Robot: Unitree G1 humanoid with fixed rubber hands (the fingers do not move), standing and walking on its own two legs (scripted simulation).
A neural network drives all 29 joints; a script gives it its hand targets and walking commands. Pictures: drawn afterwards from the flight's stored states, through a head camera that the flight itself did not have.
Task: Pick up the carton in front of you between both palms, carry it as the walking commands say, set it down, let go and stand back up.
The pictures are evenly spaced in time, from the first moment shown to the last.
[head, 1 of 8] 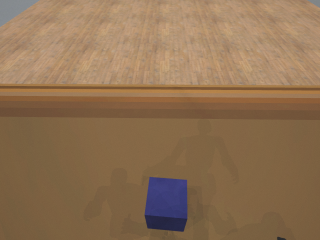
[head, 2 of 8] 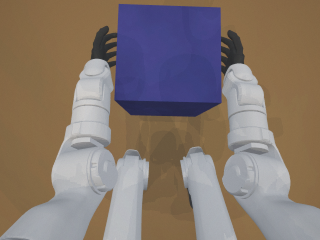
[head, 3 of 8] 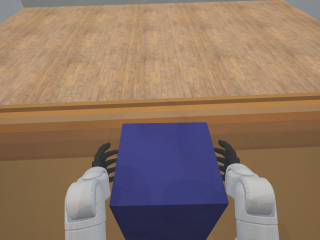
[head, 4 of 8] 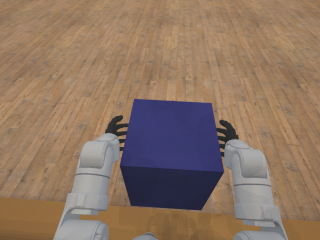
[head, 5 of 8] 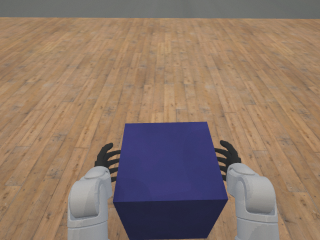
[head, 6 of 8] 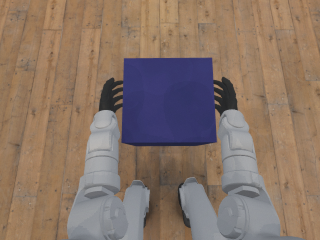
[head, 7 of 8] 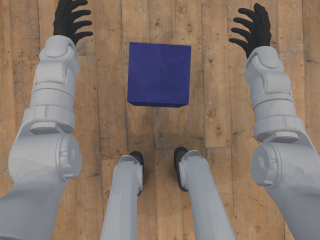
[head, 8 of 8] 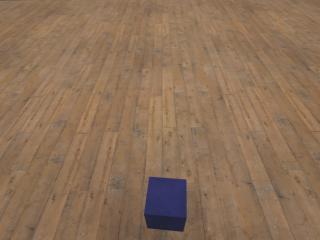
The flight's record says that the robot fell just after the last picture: no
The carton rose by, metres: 0.68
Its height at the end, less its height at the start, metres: -1.33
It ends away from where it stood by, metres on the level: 4.97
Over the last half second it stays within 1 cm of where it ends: yes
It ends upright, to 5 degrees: yes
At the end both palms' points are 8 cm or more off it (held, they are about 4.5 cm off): yes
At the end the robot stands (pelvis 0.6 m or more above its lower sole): yes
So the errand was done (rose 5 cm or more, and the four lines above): yes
